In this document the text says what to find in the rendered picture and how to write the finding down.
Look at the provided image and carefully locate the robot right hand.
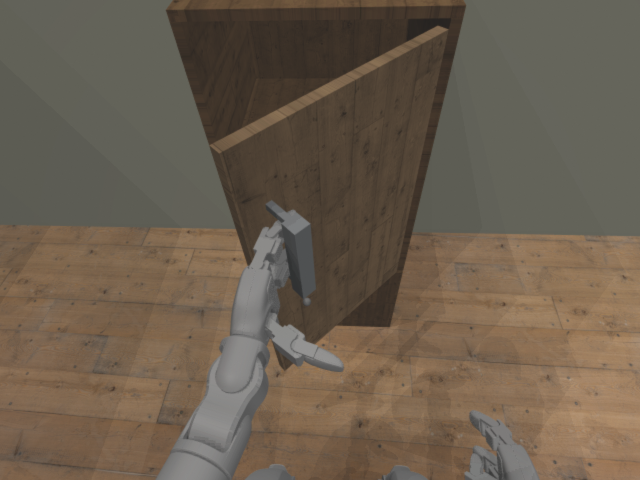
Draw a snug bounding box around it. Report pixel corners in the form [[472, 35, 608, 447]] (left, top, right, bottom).
[[464, 410, 540, 480]]

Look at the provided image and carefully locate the robot left shin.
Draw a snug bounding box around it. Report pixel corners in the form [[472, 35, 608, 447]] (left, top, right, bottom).
[[269, 464, 288, 473]]

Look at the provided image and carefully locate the robot left hand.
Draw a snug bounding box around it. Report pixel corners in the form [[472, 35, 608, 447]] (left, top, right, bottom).
[[230, 210, 344, 372]]

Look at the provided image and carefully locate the robot left forearm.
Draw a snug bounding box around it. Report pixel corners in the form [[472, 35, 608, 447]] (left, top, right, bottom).
[[155, 335, 270, 480]]

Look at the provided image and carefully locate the handle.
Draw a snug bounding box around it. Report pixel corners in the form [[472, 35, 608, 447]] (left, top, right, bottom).
[[265, 200, 316, 299]]

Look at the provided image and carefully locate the cupboard door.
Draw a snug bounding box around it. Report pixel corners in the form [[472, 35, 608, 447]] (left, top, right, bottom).
[[209, 26, 449, 371]]

